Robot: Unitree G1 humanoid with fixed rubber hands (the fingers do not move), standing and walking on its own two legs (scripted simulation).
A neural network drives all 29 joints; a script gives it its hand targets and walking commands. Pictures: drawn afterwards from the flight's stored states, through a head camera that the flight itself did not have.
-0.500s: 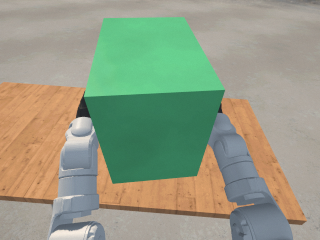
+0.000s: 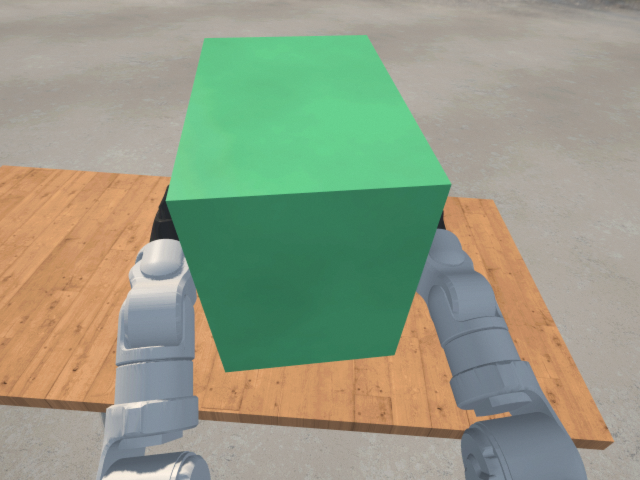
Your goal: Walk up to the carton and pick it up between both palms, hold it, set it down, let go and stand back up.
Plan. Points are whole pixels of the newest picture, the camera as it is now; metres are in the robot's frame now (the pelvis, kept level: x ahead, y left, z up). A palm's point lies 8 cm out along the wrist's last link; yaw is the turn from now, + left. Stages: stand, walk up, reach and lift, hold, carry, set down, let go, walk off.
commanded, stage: hold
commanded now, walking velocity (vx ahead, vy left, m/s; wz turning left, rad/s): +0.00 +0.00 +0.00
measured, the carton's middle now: (299, 196) +0.42 +0.00 +0.20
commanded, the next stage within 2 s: none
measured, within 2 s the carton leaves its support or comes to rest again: neither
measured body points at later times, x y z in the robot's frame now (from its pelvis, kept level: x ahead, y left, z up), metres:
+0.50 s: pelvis +0.00 +0.00 +0.00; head -0.04 +0.02 +0.45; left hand +0.37 +0.15 +0.18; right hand +0.38 -0.15 +0.19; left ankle -0.01 +0.14 -0.75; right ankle +0.04 -0.13 -0.75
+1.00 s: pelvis +0.00 +0.00 +0.00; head -0.04 +0.02 +0.45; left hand +0.38 +0.15 +0.18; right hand +0.38 -0.15 +0.19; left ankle -0.01 +0.14 -0.75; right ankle +0.04 -0.13 -0.75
